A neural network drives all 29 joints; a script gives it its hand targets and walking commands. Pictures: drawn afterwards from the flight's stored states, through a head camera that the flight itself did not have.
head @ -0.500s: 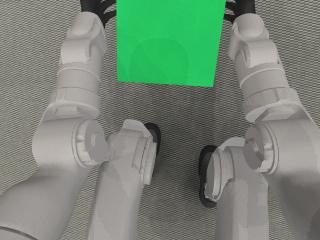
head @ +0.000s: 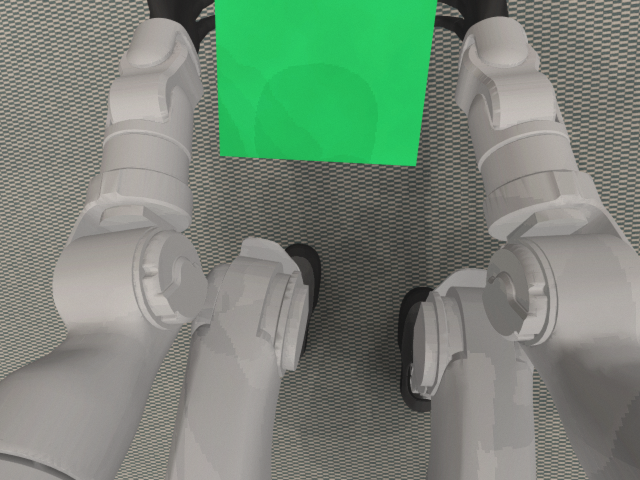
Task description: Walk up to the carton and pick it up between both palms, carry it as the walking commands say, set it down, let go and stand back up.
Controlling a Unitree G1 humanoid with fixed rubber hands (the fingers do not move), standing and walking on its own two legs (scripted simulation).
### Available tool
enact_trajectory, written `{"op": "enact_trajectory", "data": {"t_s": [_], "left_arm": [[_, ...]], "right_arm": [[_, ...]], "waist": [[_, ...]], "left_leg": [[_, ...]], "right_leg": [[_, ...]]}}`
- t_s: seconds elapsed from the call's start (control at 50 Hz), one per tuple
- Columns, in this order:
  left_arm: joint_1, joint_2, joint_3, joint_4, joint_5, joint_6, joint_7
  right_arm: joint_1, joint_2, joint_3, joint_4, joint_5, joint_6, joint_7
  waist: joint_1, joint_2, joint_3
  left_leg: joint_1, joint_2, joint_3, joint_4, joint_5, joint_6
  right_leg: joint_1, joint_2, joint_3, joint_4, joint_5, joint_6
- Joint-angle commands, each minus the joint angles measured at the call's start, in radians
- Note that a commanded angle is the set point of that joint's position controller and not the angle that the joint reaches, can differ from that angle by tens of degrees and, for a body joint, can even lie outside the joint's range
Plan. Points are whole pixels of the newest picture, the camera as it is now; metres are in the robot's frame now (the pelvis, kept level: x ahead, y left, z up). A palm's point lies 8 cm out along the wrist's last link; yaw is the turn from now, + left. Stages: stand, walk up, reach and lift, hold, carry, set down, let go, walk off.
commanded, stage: set down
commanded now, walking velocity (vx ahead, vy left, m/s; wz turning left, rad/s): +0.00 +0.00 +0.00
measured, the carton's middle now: (325, 35) +0.54 +0.10 -0.23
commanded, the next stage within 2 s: none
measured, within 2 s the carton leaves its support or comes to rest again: rests again in 0.90 s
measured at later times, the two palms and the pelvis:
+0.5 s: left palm (176, 23) +0.52 +0.23 -0.15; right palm (476, 20) +0.55 -0.05 -0.18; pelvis +0.01 +0.00 +0.00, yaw +0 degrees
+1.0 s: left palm (187, 60) +0.49 +0.23 -0.18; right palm (502, 39) +0.54 -0.08 -0.19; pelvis +0.00 +0.00 +0.00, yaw +1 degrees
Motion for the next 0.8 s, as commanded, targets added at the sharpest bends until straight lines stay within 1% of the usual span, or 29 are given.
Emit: {"op": "enact_trajectory", "data": {"t_s": [0.0,0.28,0.52,0.6,0.68,0.74,0.78], "left_arm": [[-0.332,-0.898,-0.294,0.031,-0.065,0.012,-0.233],[-0.289,-0.857,-0.272,0.065,-0.055,0.003,-0.233],[-0.272,-0.801,-0.254,0.081,-0.054,-0.009,-0.223],[-0.257,-0.731,-0.234,0.086,-0.053,-0.021,-0.204],[-0.242,-0.633,-0.208,0.097,-0.053,-0.038,-0.175],[-0.216,-0.522,-0.177,0.114,-0.052,-0.057,-0.142],[-0.188,-0.409,-0.151,0.133,-0.052,-0.076,-0.108]], "right_arm": [[-0.423,0.768,0.255,-0.064,0.041,-0.037,0.209],[-0.364,0.726,0.238,-0.039,0.011,-0.039,0.212],[-0.344,0.679,0.225,-0.042,-0.002,-0.046,0.204],[-0.330,0.613,0.211,-0.040,-0.004,-0.054,0.189],[-0.313,0.518,0.189,-0.032,-0.008,-0.065,0.165],[-0.291,0.407,0.165,-0.025,-0.008,-0.075,0.138],[-0.268,0.292,0.148,-0.019,-0.006,-0.084,0.111]], "waist": [[-0.013,-0.132,-0.861],[-0.028,-0.130,-0.807],[-0.031,-0.127,-0.808],[-0.027,-0.125,-0.820],[-0.025,-0.122,-0.833],[-0.023,-0.119,-0.844],[-0.022,-0.117,-0.851]], "left_leg": [[0.533,-0.090,0.017,-0.081,0.319,0.011],[0.501,-0.088,0.014,-0.072,0.313,0.010],[0.507,-0.083,0.012,-0.062,0.324,0.004],[0.521,-0.079,0.015,-0.063,0.329,-0.002],[0.537,-0.074,0.017,-0.066,0.326,-0.008],[0.549,-0.067,0.018,-0.070,0.321,-0.013],[0.555,-0.061,0.018,-0.072,0.316,-0.017]], "right_leg": [[0.303,0.034,0.013,-0.229,0.295,-0.010],[0.297,0.027,0.019,-0.220,0.307,-0.009],[0.311,0.021,0.019,-0.210,0.321,-0.003],[0.324,0.015,0.016,-0.207,0.324,0.001],[0.340,0.007,0.013,-0.208,0.320,0.006],[0.356,-0.002,0.011,-0.209,0.314,0.011],[0.370,-0.011,0.011,-0.211,0.309,0.017]]}}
